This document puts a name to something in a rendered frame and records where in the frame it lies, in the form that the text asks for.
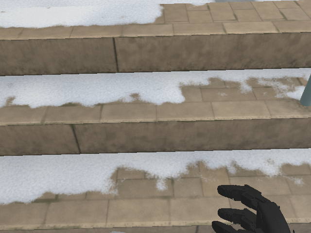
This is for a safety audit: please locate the right robot hand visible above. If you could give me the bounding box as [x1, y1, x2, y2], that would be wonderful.
[212, 184, 294, 233]

